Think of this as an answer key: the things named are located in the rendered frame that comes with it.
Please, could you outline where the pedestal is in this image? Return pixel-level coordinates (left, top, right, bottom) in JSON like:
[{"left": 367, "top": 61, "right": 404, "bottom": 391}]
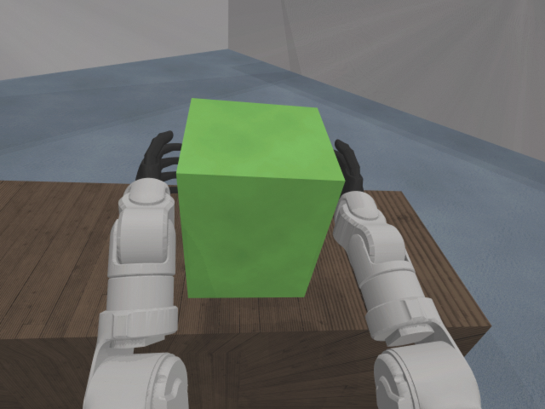
[{"left": 0, "top": 181, "right": 492, "bottom": 409}]

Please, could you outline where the carton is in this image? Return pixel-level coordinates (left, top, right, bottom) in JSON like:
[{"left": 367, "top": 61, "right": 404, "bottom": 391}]
[{"left": 176, "top": 98, "right": 345, "bottom": 298}]

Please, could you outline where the left robot forearm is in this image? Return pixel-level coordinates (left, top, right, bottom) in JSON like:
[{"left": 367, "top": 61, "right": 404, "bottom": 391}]
[{"left": 83, "top": 178, "right": 178, "bottom": 409}]

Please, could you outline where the robot left upper arm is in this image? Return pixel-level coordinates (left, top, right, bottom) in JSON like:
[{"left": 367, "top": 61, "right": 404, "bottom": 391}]
[{"left": 84, "top": 353, "right": 189, "bottom": 409}]

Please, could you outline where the left robot hand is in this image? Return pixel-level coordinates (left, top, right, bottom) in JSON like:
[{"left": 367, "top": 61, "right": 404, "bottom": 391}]
[{"left": 135, "top": 130, "right": 182, "bottom": 193}]

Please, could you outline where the right robot forearm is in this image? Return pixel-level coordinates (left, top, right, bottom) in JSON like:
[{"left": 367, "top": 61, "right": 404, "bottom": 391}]
[{"left": 333, "top": 191, "right": 481, "bottom": 406}]

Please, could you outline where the robot right upper arm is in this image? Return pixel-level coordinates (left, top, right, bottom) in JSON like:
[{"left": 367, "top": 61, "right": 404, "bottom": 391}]
[{"left": 374, "top": 341, "right": 482, "bottom": 409}]

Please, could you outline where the right robot hand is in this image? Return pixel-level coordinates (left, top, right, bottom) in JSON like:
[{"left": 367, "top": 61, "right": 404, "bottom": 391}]
[{"left": 334, "top": 139, "right": 364, "bottom": 201}]

